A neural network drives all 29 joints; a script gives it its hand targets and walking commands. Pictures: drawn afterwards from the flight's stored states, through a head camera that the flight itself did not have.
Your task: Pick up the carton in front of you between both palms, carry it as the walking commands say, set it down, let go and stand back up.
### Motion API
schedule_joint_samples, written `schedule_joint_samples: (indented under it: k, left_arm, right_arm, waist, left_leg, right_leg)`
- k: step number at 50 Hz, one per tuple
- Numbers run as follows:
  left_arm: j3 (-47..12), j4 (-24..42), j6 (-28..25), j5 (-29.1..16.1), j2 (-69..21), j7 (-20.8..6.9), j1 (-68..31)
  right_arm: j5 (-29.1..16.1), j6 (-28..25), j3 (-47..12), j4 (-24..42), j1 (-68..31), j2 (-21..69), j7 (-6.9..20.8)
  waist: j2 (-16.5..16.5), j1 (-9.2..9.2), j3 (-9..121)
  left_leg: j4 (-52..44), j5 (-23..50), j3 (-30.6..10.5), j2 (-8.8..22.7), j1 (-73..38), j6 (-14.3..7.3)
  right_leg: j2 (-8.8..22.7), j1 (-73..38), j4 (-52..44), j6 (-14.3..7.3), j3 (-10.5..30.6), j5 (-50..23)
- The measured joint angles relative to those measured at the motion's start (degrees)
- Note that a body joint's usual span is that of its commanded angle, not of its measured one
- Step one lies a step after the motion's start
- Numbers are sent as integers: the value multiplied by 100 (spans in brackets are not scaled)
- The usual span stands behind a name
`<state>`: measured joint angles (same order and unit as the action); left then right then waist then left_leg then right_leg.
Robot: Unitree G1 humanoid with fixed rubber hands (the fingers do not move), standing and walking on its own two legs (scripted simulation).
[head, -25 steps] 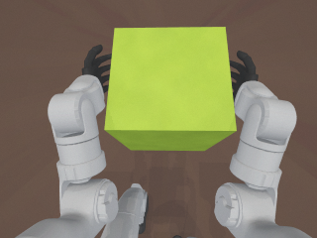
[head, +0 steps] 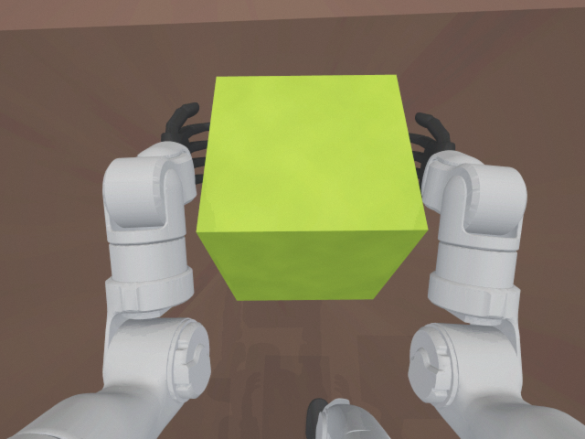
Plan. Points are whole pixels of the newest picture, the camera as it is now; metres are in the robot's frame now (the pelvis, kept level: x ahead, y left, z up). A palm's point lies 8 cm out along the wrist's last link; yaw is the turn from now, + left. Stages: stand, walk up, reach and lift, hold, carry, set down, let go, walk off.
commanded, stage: carry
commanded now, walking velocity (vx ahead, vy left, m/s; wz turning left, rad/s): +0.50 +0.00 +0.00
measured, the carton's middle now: (305, 203) +0.39 -0.02 +0.10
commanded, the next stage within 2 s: none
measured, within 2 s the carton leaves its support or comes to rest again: neither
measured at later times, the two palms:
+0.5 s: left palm (191, 34) +0.67 +0.16 +0.18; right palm (374, 41) +0.66 -0.14 +0.18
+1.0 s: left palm out of the picture +0.78 +0.16 +0.21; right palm out of the picture +0.78 -0.14 +0.21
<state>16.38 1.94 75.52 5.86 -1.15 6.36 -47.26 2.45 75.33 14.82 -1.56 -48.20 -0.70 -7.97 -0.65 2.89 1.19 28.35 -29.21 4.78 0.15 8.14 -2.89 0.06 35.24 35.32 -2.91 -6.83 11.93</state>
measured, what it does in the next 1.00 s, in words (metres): climbs: right foot, then left foot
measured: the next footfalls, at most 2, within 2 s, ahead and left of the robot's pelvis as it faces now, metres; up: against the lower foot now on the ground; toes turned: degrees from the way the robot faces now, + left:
right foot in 0.02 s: +0.18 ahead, -0.09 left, +0.02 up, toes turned -5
left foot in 0.44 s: +0.43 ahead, +0.10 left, +0.04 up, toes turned +5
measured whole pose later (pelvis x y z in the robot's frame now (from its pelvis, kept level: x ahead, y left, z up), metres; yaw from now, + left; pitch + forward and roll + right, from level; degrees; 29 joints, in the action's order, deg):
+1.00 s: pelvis +0.41 +0.01 +0.04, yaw +0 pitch +4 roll +0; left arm 15.8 -6.5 74.8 4.4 -0.2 6.6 -46.1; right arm 4.0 76.4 14.5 -7.7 -47.2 -0.4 -7.5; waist -0.3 -0.1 3.1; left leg 34.3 -24.8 5.1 -0.3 17.8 -2.8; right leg 0.0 19.9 34.2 -1.0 -4.1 22.6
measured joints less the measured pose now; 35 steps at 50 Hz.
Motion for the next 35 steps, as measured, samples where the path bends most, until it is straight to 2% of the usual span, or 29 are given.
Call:
schedule_joint_samples:
  k: [1,2,5,6,8,13,17,20,22,23,26,28,30,33,35]
  left_arm:
    - [-22,-181,-18,2,4,2,-61]
    - [-59,-356,-61,11,-3,5,-98]
    - [-139,-723,-77,-15,-5,38,-48]
    - [-151,-754,-66,-65,7,55,17]
    - [-160,-696,-55,-185,36,95,134]
    - [-113,-319,-150,-348,8,193,187]
    - [-64,-133,-174,-354,-24,203,88]
    - [-58,-237,-141,-323,1,196,-26]
    - [-47,-375,-98,-290,60,170,-69]
    - [-52,-464,-92,-286,129,144,-108]
    - [0,-720,-72,-280,251,75,-147]
    - [5,-703,-14,-230,202,74,-121]
    - [31,-530,5,-190,128,64,-86]
    - [41,-130,-21,-154,34,66,-55]
    - [32,107,-54,-150,-7,66,-43]
  right_arm:
    - [9,33,-2,-103,-29,-62,17]
    - [-1,44,6,-212,-40,-124,31]
    - [23,90,57,-501,18,-156,60]
    - [67,118,75,-537,41,-119,61]
    - [163,156,109,-500,71,-29,62]
    - [271,121,112,-25,122,102,12]
    - [262,112,128,266,121,111,10]
    - [233,117,125,187,72,66,13]
    - [230,98,89,-37,1,49,15]
    - [245,53,62,-151,-25,66,15]
    - [308,-18,-38,-429,-25,125,12]
    - [260,18,-50,-351,105,130,1]
    - [130,46,-12,-121,207,146,49]
    - [88,3,35,281,272,183,31]
    - [73,-25,69,511,274,200,25]
  waist:
    - [-46,-93,35]
    - [-117,-201,40]
    - [-27,-543,-13]
    - [6,-623,-47]
    - [45,-720,-131]
    - [70,-778,-246]
    - [50,-731,-175]
    - [81,-628,-70]
    - [84,-514,-19]
    - [185,-423,-39]
    - [225,-165,-204]
    - [183,-77,-322]
    - [144,-29,-444]
    - [111,6,-576]
    - [103,-11,-608]
  left_leg:
    - [473,-186,21,86,42,25]
    - [1238,-25,-44,178,272,39]
    - [3850,167,-456,-62,1366,31]
    - [4341,279,-478,-106,1711,12]
    - [4652,523,-462,-90,2306,-9]
    - [3943,747,-369,111,3328,44]
    - [2613,1122,-240,227,3487,78]
    - [1470,1538,-16,127,3149,32]
    - [628,2027,200,14,2597,-81]
    - [697,1798,274,-52,2505,-148]
    - [888,1400,288,-84,2336,-240]
    - [640,1444,254,-71,2113,-171]
    - [355,1474,237,-62,1894,-209]
    - [138,1444,215,-50,1674,-209]
    - [209,1310,201,-50,1594,-174]
  right_leg:
    - [-71,-198,-139,-62,-72,-155]
    - [-119,-239,59,-96,-133,-45]
    - [-151,-511,191,-140,-67,447]
    - [-149,-657,70,-113,-29,487]
    - [-137,-957,-218,-85,17,505]
    - [-90,-1599,-731,-88,83,699]
    - [-59,-2096,-955,29,156,997]
    - [21,-2439,-863,163,203,1380]
    - [102,-2499,-282,237,162,1694]
    - [215,-2330,313,281,197,1681]
    - [-12,-1430,2542,328,641,1927]
    - [-91,-944,3049,292,661,1878]
    - [-65,-669,2603,309,623,1780]
    - [-42,-589,1279,389,599,1589]
    - [-41,-741,343,399,546,1098]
